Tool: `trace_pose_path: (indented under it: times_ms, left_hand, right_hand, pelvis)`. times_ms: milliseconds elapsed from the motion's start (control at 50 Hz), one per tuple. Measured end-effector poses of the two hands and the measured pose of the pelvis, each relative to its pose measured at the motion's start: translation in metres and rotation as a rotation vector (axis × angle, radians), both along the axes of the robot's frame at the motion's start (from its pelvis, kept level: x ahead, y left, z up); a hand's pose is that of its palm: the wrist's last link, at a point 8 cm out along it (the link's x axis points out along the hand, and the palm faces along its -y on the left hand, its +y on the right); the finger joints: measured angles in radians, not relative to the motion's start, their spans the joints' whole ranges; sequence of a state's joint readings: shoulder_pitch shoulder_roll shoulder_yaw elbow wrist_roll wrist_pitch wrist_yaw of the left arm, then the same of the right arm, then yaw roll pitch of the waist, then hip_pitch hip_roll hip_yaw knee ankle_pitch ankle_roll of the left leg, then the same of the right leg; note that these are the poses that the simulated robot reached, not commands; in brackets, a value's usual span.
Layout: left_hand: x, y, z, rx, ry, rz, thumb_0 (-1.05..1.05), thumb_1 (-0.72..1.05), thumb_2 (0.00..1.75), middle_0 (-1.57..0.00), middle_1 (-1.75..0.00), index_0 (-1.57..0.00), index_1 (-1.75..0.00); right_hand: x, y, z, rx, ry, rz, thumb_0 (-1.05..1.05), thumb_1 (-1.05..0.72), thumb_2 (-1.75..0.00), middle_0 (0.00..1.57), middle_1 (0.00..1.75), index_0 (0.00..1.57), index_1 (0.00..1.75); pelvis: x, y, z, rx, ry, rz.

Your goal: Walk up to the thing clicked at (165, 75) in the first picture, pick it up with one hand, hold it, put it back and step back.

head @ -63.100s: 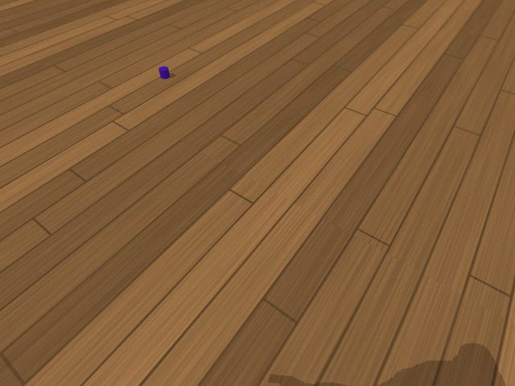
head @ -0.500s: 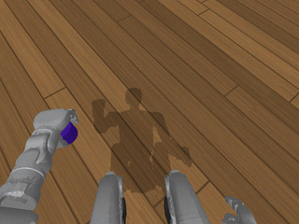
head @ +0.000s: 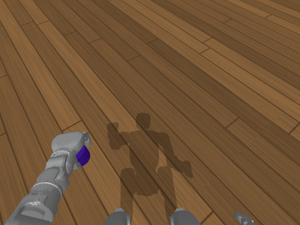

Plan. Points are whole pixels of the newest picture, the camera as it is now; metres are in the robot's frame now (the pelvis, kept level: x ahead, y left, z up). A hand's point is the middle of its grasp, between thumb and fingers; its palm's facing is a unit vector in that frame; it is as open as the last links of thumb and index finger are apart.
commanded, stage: lift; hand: left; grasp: from above
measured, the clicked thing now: (76, 153) +0.36 +0.23 -0.10
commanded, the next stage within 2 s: hold in 0.08 s
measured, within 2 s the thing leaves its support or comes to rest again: neither
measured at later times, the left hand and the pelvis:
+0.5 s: hand (68, 146) +0.34 +0.22 -0.02, palm faces -0.45 -0.05 -0.89, open 9.0 cm; pelvis +0.03 +0.00 +0.04, yaw +0 degrees
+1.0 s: hand (68, 147) +0.33 +0.21 +0.01, palm faces -0.45 -0.05 -0.89, open 9.0 cm; pelvis +0.03 -0.01 +0.05, yaw +0 degrees
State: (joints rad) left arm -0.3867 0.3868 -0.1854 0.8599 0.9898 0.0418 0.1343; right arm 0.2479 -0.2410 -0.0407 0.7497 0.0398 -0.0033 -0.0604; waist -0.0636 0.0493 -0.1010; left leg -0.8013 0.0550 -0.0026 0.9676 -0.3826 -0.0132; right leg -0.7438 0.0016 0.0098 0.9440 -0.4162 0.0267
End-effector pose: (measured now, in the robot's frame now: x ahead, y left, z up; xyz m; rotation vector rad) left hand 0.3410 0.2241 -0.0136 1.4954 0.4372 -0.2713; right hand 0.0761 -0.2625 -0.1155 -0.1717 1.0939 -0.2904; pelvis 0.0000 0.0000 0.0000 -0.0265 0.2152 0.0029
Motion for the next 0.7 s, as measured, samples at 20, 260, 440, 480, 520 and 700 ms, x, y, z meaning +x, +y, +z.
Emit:
trace_pose_path:
  times_ms: [20, 260, 440, 480, 520, 700]
  left_hand:
    - [0.001, 0.000, 0.003, -0.001, 0.000, 0.003, 0.01, 0.17, 0.47, -0.54, -0.78, -0.67, -0.71]
    - [0.004, -0.002, 0.031, -0.004, 0.011, -0.013, 0.02, 0.15, 0.50, -0.53, -0.80, -0.67, -0.73]
    - [0.009, 0.000, 0.050, 0.000, 0.007, -0.026, 0.02, 0.14, 0.53, -0.52, -0.81, -0.66, -0.75]
    - [0.009, 0.000, 0.054, 0.001, 0.008, -0.029, 0.02, 0.14, 0.53, -0.52, -0.82, -0.65, -0.75]
    - [0.008, 0.000, 0.056, 0.001, 0.010, -0.031, 0.02, 0.14, 0.53, -0.52, -0.82, -0.65, -0.76]
    - [0.005, -0.003, 0.068, 0.000, 0.004, -0.039, 0.02, 0.14, 0.54, -0.51, -0.84, -0.64, -0.78]
  right_hand:
    - [0.001, 0.000, 0.002, 0.002, 0.000, -0.001, 0.01, -0.90, -0.90, 0.20, 0.30, 0.20, 0.30]
    - [0.019, 0.001, 0.025, 0.017, -0.017, -0.003, 0.01, -0.90, -0.90, 0.20, 0.30, 0.20, 0.30]
    - [0.041, 0.001, 0.037, 0.021, -0.059, 0.006, 0.01, -0.90, -0.90, 0.20, 0.30, 0.20, 0.30]
    - [0.046, 0.001, 0.040, 0.023, -0.068, 0.009, 0.01, -0.90, -0.90, 0.20, 0.30, 0.20, 0.30]
    - [0.050, 0.001, 0.042, 0.025, -0.077, 0.013, 0.01, -0.90, -0.90, 0.20, 0.30, 0.20, 0.30]
    - [0.063, 0.003, 0.047, 0.039, -0.104, 0.029, 0.01, -0.90, -0.90, 0.20, 0.30, 0.20, 0.30]
  pelvis:
    - [0.002, 0.000, 0.003, 0.001, -0.005, 0.000]
    - [0.017, 0.001, 0.026, 0.013, -0.056, -0.005]
    - [0.025, 0.002, 0.036, 0.017, -0.087, -0.009]
    - [0.026, 0.001, 0.037, 0.018, -0.092, -0.009]
    - [0.027, 0.001, 0.039, 0.019, -0.098, -0.010]
    - [0.029, -0.001, 0.043, 0.023, -0.122, -0.012]
